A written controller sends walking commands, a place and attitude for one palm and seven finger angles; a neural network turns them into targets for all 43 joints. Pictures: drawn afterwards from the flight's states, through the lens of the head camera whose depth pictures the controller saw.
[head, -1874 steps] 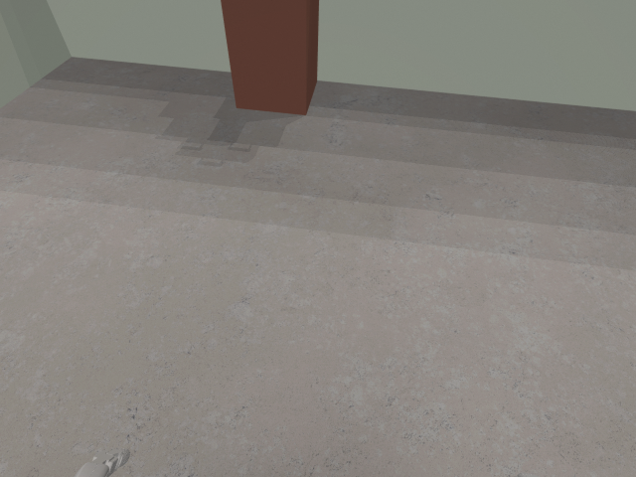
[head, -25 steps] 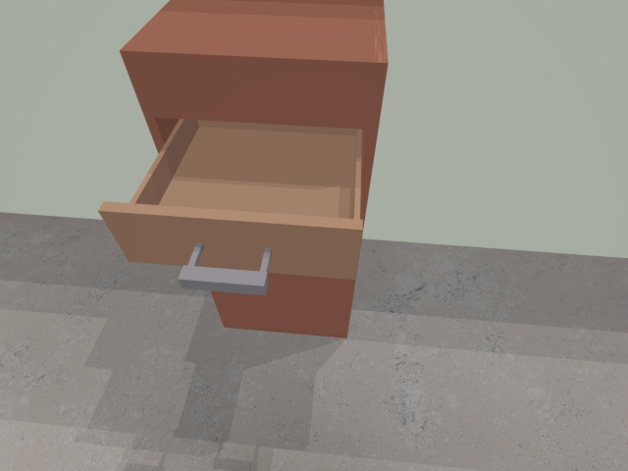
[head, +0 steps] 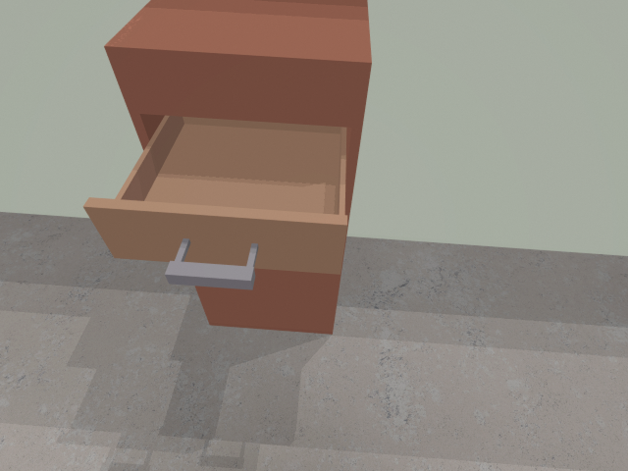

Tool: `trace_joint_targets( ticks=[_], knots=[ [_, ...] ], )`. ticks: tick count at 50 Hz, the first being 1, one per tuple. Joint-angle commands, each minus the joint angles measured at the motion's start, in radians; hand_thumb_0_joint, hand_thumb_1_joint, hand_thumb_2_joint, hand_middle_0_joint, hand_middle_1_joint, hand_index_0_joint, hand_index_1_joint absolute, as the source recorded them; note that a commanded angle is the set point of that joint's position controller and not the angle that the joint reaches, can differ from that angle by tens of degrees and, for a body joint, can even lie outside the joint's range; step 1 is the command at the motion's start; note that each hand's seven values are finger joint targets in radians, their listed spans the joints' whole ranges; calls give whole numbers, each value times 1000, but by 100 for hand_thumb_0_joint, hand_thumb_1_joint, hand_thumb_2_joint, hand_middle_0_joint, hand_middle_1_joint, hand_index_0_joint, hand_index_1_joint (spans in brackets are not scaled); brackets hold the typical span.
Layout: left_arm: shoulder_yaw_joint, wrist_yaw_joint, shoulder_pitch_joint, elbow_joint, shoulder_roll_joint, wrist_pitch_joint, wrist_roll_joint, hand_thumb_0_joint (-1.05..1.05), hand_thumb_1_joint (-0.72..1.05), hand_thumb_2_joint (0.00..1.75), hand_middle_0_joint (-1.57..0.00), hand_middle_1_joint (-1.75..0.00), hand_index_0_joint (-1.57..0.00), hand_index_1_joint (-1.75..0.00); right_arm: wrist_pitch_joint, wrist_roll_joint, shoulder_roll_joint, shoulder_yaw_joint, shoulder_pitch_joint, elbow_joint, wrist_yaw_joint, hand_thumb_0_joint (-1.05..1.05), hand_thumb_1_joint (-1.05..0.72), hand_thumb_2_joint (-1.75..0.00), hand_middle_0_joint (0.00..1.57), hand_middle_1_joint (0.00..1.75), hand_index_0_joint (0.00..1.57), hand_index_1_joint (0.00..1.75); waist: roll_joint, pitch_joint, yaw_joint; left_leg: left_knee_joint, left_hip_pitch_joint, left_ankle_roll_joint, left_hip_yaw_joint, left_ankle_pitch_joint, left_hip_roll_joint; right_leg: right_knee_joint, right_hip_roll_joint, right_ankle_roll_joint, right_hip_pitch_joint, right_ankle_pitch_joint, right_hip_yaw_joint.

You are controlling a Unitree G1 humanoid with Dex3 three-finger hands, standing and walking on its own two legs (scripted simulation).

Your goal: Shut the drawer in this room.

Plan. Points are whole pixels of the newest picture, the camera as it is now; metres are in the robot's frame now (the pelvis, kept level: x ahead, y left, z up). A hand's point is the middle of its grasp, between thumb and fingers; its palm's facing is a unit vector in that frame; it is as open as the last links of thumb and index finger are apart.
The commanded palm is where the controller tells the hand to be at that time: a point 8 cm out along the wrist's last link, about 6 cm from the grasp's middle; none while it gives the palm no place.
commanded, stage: come to a stop and stand still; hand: left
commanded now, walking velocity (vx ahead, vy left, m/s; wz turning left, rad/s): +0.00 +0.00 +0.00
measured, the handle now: (215, 261) +0.40 +0.17 +0.01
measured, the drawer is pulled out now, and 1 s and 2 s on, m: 0.24 0.24 0.24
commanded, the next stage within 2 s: look again from close up in 0.08 s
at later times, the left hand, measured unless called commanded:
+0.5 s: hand out of the picture -0.04 +0.17 -0.18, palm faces +0.02 -0.99 -0.17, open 7.4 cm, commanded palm none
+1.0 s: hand out of the picture -0.06 +0.16 -0.17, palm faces +0.03 -0.99 -0.17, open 7.4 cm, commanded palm none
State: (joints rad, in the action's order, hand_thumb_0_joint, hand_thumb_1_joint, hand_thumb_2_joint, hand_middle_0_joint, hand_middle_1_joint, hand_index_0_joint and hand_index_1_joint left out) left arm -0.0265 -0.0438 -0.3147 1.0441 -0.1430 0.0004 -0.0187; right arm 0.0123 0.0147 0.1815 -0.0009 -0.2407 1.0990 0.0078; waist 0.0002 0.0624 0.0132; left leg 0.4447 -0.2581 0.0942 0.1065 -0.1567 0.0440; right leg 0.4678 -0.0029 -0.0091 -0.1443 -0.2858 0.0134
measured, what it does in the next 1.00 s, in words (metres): stands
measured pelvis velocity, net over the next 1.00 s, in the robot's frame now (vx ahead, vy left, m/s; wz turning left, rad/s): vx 0.00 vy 0.00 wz -0.01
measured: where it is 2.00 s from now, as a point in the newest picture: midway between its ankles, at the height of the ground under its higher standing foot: outside the picture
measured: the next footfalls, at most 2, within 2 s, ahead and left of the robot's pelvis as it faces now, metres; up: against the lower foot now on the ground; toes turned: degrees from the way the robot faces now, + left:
none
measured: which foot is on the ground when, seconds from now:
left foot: down 0.00-1.00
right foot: down 0.00-1.00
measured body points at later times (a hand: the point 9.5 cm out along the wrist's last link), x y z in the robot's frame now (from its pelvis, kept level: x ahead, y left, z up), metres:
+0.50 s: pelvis +0.00 +0.01 +0.00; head +0.01 +0.02 +0.45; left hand -0.04 +0.22 -0.16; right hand -0.01 -0.21 -0.16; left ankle +0.06 +0.06 -0.74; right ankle -0.02 -0.13 -0.74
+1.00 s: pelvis +0.00 +0.00 +0.00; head +0.01 +0.00 +0.45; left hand -0.06 +0.21 -0.16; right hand -0.01 -0.21 -0.16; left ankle +0.06 +0.06 -0.74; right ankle -0.02 -0.13 -0.73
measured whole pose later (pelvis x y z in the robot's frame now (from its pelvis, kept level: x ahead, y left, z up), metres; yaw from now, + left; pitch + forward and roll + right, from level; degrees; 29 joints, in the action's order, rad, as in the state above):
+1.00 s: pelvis +0.00 +0.00 +0.00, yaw +0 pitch -1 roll +0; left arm 0.01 -0.03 -0.41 1.13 -0.10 -0.01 -0.03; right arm 0.02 0.02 0.14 -0.03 -0.28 1.17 0.02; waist -0.01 0.01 0.00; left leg 0.37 -0.24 0.10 0.12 -0.13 0.07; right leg 0.50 -0.04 0.01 -0.18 -0.36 0.02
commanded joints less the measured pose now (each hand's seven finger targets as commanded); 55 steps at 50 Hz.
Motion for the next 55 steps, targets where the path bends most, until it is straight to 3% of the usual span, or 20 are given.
trace_joint_targets(
  ticks=[1,15,22,30,35,38,41,45,49,51,54,55],
  knots=[
    [24,-7,-83,-13,-107,13,3,0,90,90,-20,-30,-20,-30,-18,-6,93,-15,-33,-27,10,0,-90,-90,20,30,20,30,-10,-2,-10,-139,71,-40,-205,-106,-153,-100,-92,37,-101,28,-79],
    [27,-9,-121,43,-64,7,1,0,90,90,-20,-30,-20,-30,-12,-6,75,-24,-67,22,14,0,-90,-90,20,30,20,30,-12,25,-11,-218,61,-45,-239,-222,-174,-90,-83,26,-121,-9,-57],
    [28,-10,-135,53,-54,10,-2,0,90,90,-20,-30,-20,-30,-14,-8,66,-28,-66,29,14,0,-90,-90,20,30,20,30,24,26,-10,-214,76,-45,-231,-192,-170,-101,-89,23,-133,6,-60],
    [29,-9,-154,63,-46,9,-4,0,90,90,-20,-30,-20,-30,-11,-8,63,-29,-65,32,14,0,-90,-90,20,30,20,30,-7,48,-10,-237,51,-49,-241,-248,-168,-105,-83,23,-145,-22,-59],
    [31,-9,-169,71,-41,9,-4,0,90,90,-20,-30,-20,-30,-13,-7,61,-30,-68,33,16,0,-90,-90,20,30,20,30,-27,26,-11,-245,69,-52,-245,-241,-169,-97,-81,22,-139,-12,-54],
    [31,-9,-172,72,-37,10,-4,0,90,90,-20,-30,-20,-30,-13,-7,58,-31,-71,31,17,0,-90,-90,20,30,20,30,-10,20,-10,-243,77,-52,-243,-228,-170,-100,-83,23,-139,-7,-55],
    [30,-5,-184,82,-30,9,-6,0,90,90,-20,-30,-20,-30,-13,-4,62,-33,-89,45,19,0,-90,-90,20,30,20,30,-9,8,-6,-262,90,-49,-259,-334,-181,-84,-60,19,-144,-74,-33],
    [39,3,-224,93,-13,-9,-13,0,90,90,-20,-30,-20,-30,-5,2,91,-49,-80,40,23,0,-90,-90,20,30,20,30,-63,52,-19,-342,-14,-32,-317,-537,-234,34,-23,21,-130,-137,46],
    [46,12,-274,103,8,-10,-12,0,90,90,-20,-30,-20,-30,-7,5,87,-56,-65,32,25,0,-90,-90,20,30,20,30,-31,49,-38,-319,-66,-27,-269,-494,-223,1,-21,37,-69,-111,58],
    [49,13,-281,100,-7,-5,-12,0,90,90,-20,-30,-20,-30,-6,3,69,-55,-64,27,22,0,-90,-90,20,30,20,30,42,70,-39,-250,-95,-44,-213,-458,-174,-92,-38,53,-65,-152,10],
    [58,8,-238,85,-53,11,-3,0,90,90,-20,-30,-20,-30,-11,3,-2,-38,-78,13,15,0,-90,-90,20,30,20,30,199,100,-14,45,-73,-67,-71,-237,-61,-278,-183,125,-173,-383,-226],
    [62,5,-208,75,-63,18,3,0,90,90,-20,-30,-20,-30,-15,4,-15,-33,-84,11,13,0,-90,-90,20,30,20,30,231,100,-1,142,-56,-67,-46,-176,-56,-309,-219,148,-198,-394,-266]
  ],
)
